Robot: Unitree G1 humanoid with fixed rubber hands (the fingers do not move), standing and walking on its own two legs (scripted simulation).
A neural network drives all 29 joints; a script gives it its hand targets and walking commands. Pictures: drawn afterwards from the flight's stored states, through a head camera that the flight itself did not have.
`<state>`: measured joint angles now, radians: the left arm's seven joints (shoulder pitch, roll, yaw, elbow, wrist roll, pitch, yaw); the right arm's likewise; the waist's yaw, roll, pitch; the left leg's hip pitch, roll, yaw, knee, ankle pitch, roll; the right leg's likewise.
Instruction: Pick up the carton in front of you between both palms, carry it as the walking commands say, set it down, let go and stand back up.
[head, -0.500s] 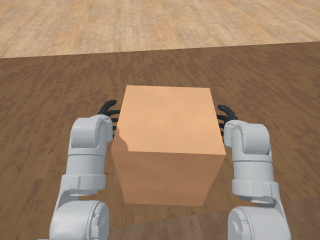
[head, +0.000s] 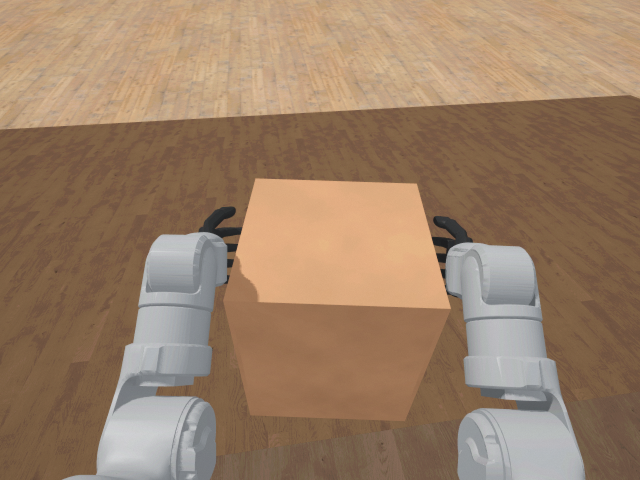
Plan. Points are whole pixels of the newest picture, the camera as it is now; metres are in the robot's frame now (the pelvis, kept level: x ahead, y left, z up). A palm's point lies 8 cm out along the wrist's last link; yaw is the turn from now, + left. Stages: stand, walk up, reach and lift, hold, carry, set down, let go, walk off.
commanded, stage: carry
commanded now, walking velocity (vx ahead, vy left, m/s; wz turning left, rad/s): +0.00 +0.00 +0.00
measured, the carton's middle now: (331, 302) +0.34 +0.00 +0.06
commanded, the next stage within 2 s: none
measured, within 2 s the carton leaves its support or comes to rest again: neither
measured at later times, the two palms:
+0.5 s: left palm (217, 263) +0.34 +0.14 +0.13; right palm (468, 274) +0.34 -0.16 +0.12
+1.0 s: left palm (221, 266) +0.34 +0.14 +0.13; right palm (474, 277) +0.33 -0.17 +0.13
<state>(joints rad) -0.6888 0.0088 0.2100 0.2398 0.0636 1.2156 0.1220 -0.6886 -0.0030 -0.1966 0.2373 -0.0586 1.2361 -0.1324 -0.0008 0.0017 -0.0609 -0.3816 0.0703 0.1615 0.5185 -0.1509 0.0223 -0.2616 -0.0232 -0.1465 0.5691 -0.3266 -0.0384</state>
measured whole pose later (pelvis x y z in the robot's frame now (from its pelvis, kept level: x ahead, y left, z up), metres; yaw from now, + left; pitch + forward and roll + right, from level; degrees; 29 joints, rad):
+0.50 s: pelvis -0.01 -0.01 +0.00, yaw +0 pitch +1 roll +0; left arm -0.69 0.01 0.22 0.22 0.06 1.22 0.12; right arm -0.69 0.00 -0.20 0.22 -0.06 1.24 -0.13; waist 0.00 0.00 -0.05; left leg -0.40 0.08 0.16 0.51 -0.13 0.01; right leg -0.29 -0.02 -0.15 0.59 -0.32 -0.05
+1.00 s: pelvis -0.01 -0.01 +0.00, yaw +0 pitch +1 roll +0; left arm -0.69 0.01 0.22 0.22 0.06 1.22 0.12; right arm -0.69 0.00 -0.20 0.22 -0.06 1.24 -0.13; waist 0.00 0.00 -0.05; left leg -0.40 0.09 0.15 0.51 -0.12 0.00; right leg -0.29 -0.01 -0.16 0.59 -0.32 -0.06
